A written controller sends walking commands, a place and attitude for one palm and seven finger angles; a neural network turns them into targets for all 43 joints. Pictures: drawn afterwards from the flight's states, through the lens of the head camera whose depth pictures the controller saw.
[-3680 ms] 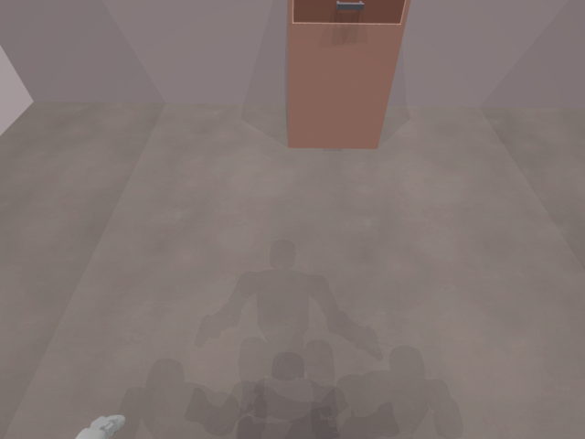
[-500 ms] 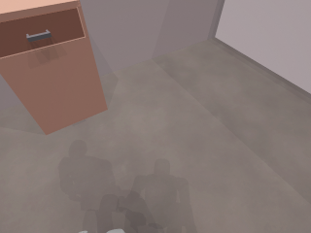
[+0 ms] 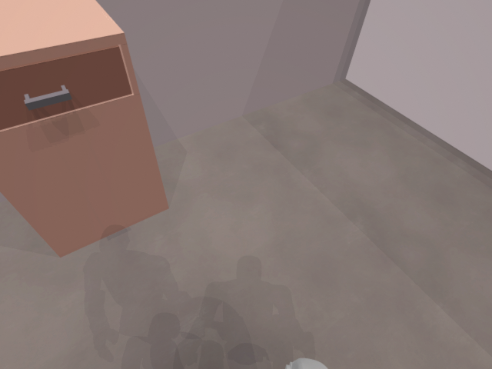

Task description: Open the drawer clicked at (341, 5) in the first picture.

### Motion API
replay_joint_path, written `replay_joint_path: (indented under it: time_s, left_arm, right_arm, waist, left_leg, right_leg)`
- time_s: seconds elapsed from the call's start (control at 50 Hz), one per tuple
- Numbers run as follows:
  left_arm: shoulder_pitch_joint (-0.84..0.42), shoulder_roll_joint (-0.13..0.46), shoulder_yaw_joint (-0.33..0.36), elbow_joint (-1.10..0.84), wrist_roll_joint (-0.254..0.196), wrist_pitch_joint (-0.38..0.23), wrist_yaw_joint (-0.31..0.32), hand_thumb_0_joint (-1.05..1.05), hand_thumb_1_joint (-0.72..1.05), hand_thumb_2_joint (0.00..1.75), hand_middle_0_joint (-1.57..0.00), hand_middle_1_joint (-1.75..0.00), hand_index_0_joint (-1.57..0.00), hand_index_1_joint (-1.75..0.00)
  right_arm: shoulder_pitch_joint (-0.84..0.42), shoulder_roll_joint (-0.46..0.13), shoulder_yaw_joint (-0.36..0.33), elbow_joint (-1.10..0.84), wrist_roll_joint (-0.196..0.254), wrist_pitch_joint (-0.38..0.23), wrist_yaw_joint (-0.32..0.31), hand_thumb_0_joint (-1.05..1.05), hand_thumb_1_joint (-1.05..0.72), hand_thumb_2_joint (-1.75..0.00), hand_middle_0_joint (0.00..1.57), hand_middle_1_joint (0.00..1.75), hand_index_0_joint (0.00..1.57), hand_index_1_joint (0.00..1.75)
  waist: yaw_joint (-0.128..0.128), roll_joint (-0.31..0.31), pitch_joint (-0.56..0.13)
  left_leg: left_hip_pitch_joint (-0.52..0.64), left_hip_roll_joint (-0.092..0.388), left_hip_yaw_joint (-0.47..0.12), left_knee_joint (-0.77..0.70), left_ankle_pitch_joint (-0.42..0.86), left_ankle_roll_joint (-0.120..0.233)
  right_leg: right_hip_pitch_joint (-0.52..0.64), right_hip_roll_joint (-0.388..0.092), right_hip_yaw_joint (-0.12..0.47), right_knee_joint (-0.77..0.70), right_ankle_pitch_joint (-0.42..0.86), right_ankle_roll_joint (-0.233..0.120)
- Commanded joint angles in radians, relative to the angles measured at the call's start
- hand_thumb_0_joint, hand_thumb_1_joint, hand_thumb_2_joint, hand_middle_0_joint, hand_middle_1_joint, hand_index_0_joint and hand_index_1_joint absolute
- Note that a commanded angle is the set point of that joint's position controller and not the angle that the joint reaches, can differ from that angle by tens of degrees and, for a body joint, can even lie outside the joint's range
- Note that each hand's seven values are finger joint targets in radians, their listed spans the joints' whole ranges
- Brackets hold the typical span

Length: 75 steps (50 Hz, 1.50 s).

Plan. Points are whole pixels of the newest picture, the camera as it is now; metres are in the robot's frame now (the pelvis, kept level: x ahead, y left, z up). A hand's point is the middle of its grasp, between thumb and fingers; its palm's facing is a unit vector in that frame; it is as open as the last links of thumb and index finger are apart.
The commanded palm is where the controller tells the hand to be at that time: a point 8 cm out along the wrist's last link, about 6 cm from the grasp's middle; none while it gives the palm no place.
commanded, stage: walk to a spot facing it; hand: left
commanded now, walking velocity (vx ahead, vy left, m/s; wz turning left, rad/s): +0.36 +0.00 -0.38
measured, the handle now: (47, 96) +0.76 +0.62 -0.02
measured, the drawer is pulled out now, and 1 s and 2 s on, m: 0.00 0.00 0.00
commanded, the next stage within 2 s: turn to face it in 0.24 s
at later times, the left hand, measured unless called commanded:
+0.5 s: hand (219, 288) +0.30 +0.08 -0.15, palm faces -0.07 -0.96 -0.26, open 7.1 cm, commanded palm none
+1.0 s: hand (194, 304) +0.28 +0.13 -0.19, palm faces +0.23 -0.95 -0.22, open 7.4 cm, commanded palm none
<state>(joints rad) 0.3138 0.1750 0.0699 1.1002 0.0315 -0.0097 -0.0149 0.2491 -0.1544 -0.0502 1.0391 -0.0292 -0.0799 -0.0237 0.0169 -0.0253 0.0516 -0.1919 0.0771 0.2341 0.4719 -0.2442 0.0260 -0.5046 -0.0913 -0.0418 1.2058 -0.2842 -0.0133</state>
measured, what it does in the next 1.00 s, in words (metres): walks ahead: right foot, then left foot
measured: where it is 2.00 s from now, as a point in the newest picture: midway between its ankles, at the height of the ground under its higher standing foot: outside the picture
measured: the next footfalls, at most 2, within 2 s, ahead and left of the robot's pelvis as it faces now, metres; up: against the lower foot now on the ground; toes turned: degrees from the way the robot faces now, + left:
right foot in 0.28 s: +0.26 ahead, -0.17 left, +0.00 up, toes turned -16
left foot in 0.86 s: +0.35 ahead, +0.02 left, +0.00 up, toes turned +16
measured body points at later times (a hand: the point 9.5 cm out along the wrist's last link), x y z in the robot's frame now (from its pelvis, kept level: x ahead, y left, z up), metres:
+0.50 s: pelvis +0.20 -0.10 +0.00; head +0.23 -0.14 +0.45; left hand +0.31 +0.13 -0.13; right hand +0.18 -0.32 -0.17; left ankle +0.19 +0.06 -0.65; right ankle +0.22 -0.16 -0.74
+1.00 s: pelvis +0.27 -0.07 -0.01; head +0.31 -0.05 +0.43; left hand +0.27 +0.18 -0.17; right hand +0.41 -0.30 -0.15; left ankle +0.32 +0.01 -0.74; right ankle +0.26 -0.22 -0.66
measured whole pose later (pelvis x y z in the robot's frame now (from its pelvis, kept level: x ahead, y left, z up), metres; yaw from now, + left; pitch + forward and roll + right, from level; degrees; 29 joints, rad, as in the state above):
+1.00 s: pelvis +0.27 -0.07 -0.01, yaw +11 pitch -1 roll -1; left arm 0.22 0.21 0.07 0.98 0.02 0.05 0.02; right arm 0.15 -0.20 -0.05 0.93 -0.02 0.02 0.00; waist 0.00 -0.02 0.12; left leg -0.36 0.01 0.11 0.63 -0.25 0.07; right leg -0.44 -0.11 -0.09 1.17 -0.50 0.06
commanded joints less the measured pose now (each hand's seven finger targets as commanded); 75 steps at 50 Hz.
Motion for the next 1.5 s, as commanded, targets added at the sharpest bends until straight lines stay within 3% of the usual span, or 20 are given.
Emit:
replay_joint_path:
  time_s: [0.0,0.18,0.24,0.26,0.28,0.3,0.38,0.44,0.78,0.82,0.84,0.86,0.88,0.98,1.18,1.28,1.32,1.34,1.4,1.48]
  left_arm:
    - [0.001,0.008,0.009,-0.075,0.000,0.007,-0.007,0.00,0.90,0.90,-0.20,-0.30,-0.20,-0.30]
    - [-0.178,0.014,0.007,-0.152,-0.002,-0.010,-0.016,0.00,0.90,0.90,-0.20,-0.30,-0.20,-0.30]
    - [0.060,0.071,0.025,-0.082,0.005,-0.032,-0.008,0.00,0.90,0.90,-0.20,-0.30,-0.20,-0.30]
    - [0.182,0.168,0.047,-0.045,0.010,-0.049,0.003,0.00,0.90,0.90,-0.20,-0.30,-0.20,-0.30]
    - [0.252,0.277,0.066,-0.029,-0.005,-0.055,0.014,0.00,0.90,0.90,-0.20,-0.30,-0.20,-0.30]
    - [0.221,0.258,0.059,-0.038,-0.022,-0.048,0.028,0.00,0.90,0.90,-0.20,-0.30,-0.20,-0.30]
    - [-0.016,0.110,0.003,-0.081,-0.017,-0.066,0.036,0.00,0.90,0.90,-0.20,-0.30,-0.20,-0.30]
    - [-0.040,0.062,-0.015,-0.081,-0.012,-0.075,0.039,0.00,0.90,0.90,-0.20,-0.30,-0.20,-0.30]
    - [-0.010,0.187,0.017,-0.146,-0.010,-0.012,0.050,0.00,0.90,0.90,-0.20,-0.30,-0.20,-0.30]
    - [-0.029,0.193,0.023,-0.165,-0.021,-0.009,0.042,0.00,0.90,0.90,-0.20,-0.30,-0.20,-0.30]
    - [-0.040,0.140,0.017,-0.211,-0.037,-0.007,0.036,0.00,0.90,0.90,-0.20,-0.30,-0.20,-0.30]
    - [-0.109,0.129,0.003,-0.259,-0.027,0.001,0.041,0.00,0.90,0.90,-0.20,-0.30,-0.20,-0.30]
    - [-0.136,0.141,0.007,-0.263,-0.022,0.015,0.046,0.00,0.90,0.90,-0.20,-0.30,-0.20,-0.30]
    - [-0.076,0.120,0.026,-0.214,-0.014,0.041,0.031,0.00,0.90,0.90,-0.20,-0.30,-0.20,-0.30]
    - [-0.188,0.124,0.022,-0.293,-0.017,0.038,0.038,0.00,0.90,0.90,-0.20,-0.30,-0.20,-0.30]
    - [-0.035,0.151,0.025,-0.270,-0.028,0.026,0.045,0.00,0.90,0.90,-0.20,-0.30,-0.20,-0.30]
    - [-0.025,0.316,0.051,-0.285,0.002,0.012,0.055,0.00,0.90,0.90,-0.20,-0.30,-0.20,-0.30]
    - [-0.074,0.303,0.037,-0.306,-0.008,0.017,0.058,0.00,0.90,0.90,-0.20,-0.30,-0.20,-0.30]
    - [-0.231,0.204,0.014,-0.333,-0.013,0.010,0.056,0.00,0.90,0.90,-0.20,-0.30,-0.20,-0.30]
    - [-0.105,0.186,0.005,-0.288,-0.013,-0.004,0.053,0.00,0.90,0.90,-0.20,-0.30,-0.20,-0.30]
  right_arm:
    - [0.101,-0.101,-0.020,0.000,0.006,-0.011,0.004,0.00,-0.90,-0.90,0.20,0.30,0.20,0.30]
    - [0.182,-0.136,-0.033,0.041,-0.005,0.007,0.010,0.00,-0.90,-0.90,0.20,0.30,0.20,0.30]
    - [0.154,-0.145,-0.031,0.037,0.002,0.014,0.012,0.00,-0.90,-0.90,0.20,0.30,0.20,0.30]
    - [0.175,-0.107,-0.025,0.027,0.013,0.013,0.023,0.00,-0.90,-0.90,0.20,0.30,0.20,0.30]
    - [0.193,-0.048,-0.007,-0.011,0.021,0.010,0.026,0.00,-0.90,-0.90,0.20,0.30,0.20,0.30]
    - [0.122,-0.086,-0.016,-0.028,0.023,0.022,0.020,0.00,-0.90,-0.90,0.20,0.30,0.20,0.30]
    - [0.122,-0.032,-0.007,0.028,0.012,0.048,0.011,0.00,-0.90,-0.90,0.20,0.30,0.20,0.30]
    - [0.183,-0.010,-0.004,0.055,0.010,0.079,0.012,0.00,-0.90,-0.90,0.20,0.30,0.20,0.30]
    - [-0.071,-0.099,-0.011,-0.127,0.004,0.105,0.040,0.00,-0.90,-0.90,0.20,0.30,0.20,0.30]
    - [0.070,-0.169,-0.035,-0.113,-0.003,0.097,0.034,0.00,-0.90,-0.90,0.20,0.30,0.20,0.30]
    - [0.137,-0.276,-0.059,-0.115,-0.006,0.085,0.028,0.00,-0.90,-0.90,0.20,0.30,0.20,0.30]
    - [0.178,-0.325,-0.063,-0.096,0.016,0.090,0.020,0.00,-0.90,-0.90,0.20,0.30,0.20,0.30]
    - [0.131,-0.298,-0.060,-0.093,0.017,0.091,0.016,0.00,-0.90,-0.90,0.20,0.30,0.20,0.30]
    - [-0.098,-0.239,-0.043,-0.179,0.009,0.083,0.012,0.00,-0.90,-0.90,0.20,0.30,0.20,0.30]
    - [-0.011,-0.271,-0.076,-0.172,0.003,0.100,0.023,0.00,-0.90,-0.90,0.20,0.30,0.20,0.30]
    - [-0.087,-0.259,-0.081,-0.209,0.010,0.115,0.030,0.00,-0.90,-0.90,0.20,0.30,0.20,0.30]
    - [-0.088,-0.134,-0.063,-0.252,0.020,0.116,0.035,0.00,-0.90,-0.90,0.20,0.30,0.20,0.30]
    - [-0.108,-0.196,-0.073,-0.248,0.005,0.119,0.034,0.00,-0.90,-0.90,0.20,0.30,0.20,0.30]
    - [-0.024,-0.185,-0.074,-0.184,0.001,0.145,0.048,0.00,-0.90,-0.90,0.20,0.30,0.20,0.30]
    - [-0.047,-0.165,-0.056,-0.169,0.007,0.141,0.048,0.00,-0.90,-0.90,0.20,0.30,0.20,0.30]
  waist:
    - [-0.002,0.122,0.056]
    - [-0.046,0.136,0.069]
    - [0.072,0.062,-0.062]
    - [0.119,-0.114,-0.168]
    - [0.106,-0.333,-0.259]
    - [0.104,-0.204,-0.217]
    - [-0.014,-0.025,-0.084]
    - [-0.055,-0.058,-0.080]
    - [-0.020,-0.072,-0.075]
    - [-0.099,0.031,-0.175]
    - [-0.120,0.315,-0.211]
    - [-0.130,0.315,-0.231]
    - [-0.106,0.185,-0.199]
    - [-0.015,0.137,-0.086]
    - [-0.065,0.184,-0.122]
    - [0.012,0.172,-0.151]
    - [0.033,-0.311,-0.091]
    - [0.022,-0.202,-0.060]
    - [-0.073,-0.155,0.008]
    - [-0.024,-0.151,-0.022]
  left_leg:
    - [-0.002,0.257,-0.152,-0.349,-0.014,0.082]
    - [0.145,0.282,-0.018,-0.225,0.197,0.074]
    - [0.084,0.217,0.061,0.136,0.431,0.019]
    - [-0.120,0.146,0.088,0.436,0.222,-0.022]
    - [-0.366,-0.004,0.011,0.729,-0.324,-0.066]
    - [-0.392,0.025,-0.131,0.831,-0.327,-0.043]
    - [-0.318,0.090,-0.219,0.789,-0.087,-0.050]
    - [-0.281,0.068,-0.213,0.693,-0.034,-0.064]
    - [-0.205,-0.022,-0.060,0.216,-0.055,-0.030]
    - [0.079,0.006,-0.131,0.051,0.272,0.019]
    - [0.270,0.283,-0.507,-0.016,0.764,0.171]
    - [0.250,0.393,-0.643,-0.054,0.931,0.277]
    - [0.201,0.367,-0.579,-0.080,0.675,0.268]
    - [-0.082,0.168,-0.429,-0.174,0.164,0.132]
    - [0.017,0.136,-0.581,-0.149,0.151,0.154]
    - [-0.170,0.057,-0.563,-0.050,0.132,0.077]
    - [-0.513,-0.172,-0.275,0.383,-0.285,-0.075]
    - [-0.442,-0.112,-0.323,0.572,-0.310,-0.059]
    - [-0.393,-0.068,-0.299,0.761,-0.137,-0.072]
    - [-0.407,-0.059,-0.247,0.700,-0.106,-0.103]
  right_leg:
    - [-0.119,-0.056,0.016,-0.065,0.110,0.024]
    - [-0.010,-0.010,-0.092,-0.538,0.085,0.003]
    - [0.348,0.070,-0.140,-0.669,0.113,-0.035]
    - [0.591,-0.096,0.070,-0.724,0.127,-0.087]
    - [0.742,-0.336,0.483,-0.843,0.286,-0.195]
    - [0.669,-0.348,0.488,-0.903,0.310,-0.222]
    - [0.352,-0.253,0.132,-0.907,0.535,-0.125]
    - [0.300,-0.207,-0.027,-0.911,0.651,-0.087]
    - [0.492,-0.279,-0.176,-0.656,0.804,-0.083]
    - [0.340,-0.228,-0.224,-0.369,0.650,-0.007]
    - [0.037,-0.066,-0.238,-0.106,-0.034,0.085]
    - [-0.037,-0.001,-0.083,0.052,-0.414,0.091]
    - [-0.065,-0.027,0.000,0.071,-0.371,0.078]
    - [0.017,-0.030,0.020,-0.051,-0.118,0.095]
    - [0.044,0.037,0.027,-0.359,-0.169,0.105]
    - [0.382,0.064,0.008,-0.773,0.010,0.073]
    - [0.497,-0.371,0.444,-1.006,-0.034,-0.085]
    - [0.298,-0.415,0.404,-0.998,0.008,-0.126]
    - [0.190,-0.237,0.181,-0.958,0.059,-0.072]
    - [0.368,-0.204,0.060,-0.880,0.332,-0.081]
